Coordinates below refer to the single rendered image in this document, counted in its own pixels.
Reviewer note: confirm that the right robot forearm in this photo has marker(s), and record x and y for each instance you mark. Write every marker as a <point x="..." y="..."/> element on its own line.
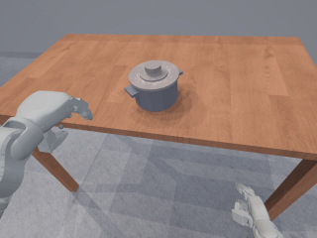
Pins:
<point x="263" y="228"/>

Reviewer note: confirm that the right robot hand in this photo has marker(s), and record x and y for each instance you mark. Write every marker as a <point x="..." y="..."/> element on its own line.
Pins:
<point x="246" y="213"/>

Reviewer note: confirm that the left robot hand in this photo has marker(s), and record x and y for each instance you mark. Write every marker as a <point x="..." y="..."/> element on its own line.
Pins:
<point x="48" y="108"/>

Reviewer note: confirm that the left robot forearm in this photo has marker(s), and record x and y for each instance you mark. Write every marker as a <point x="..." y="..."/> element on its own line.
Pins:
<point x="18" y="139"/>

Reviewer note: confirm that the pot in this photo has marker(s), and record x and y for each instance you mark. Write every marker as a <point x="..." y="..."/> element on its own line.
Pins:
<point x="154" y="101"/>

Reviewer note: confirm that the table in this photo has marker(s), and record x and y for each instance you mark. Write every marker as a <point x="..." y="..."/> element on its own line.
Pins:
<point x="245" y="93"/>

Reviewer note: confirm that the knob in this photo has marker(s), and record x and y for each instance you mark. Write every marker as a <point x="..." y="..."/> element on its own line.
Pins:
<point x="152" y="67"/>

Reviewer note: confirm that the lid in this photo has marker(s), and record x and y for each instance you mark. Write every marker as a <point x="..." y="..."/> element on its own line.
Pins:
<point x="168" y="76"/>

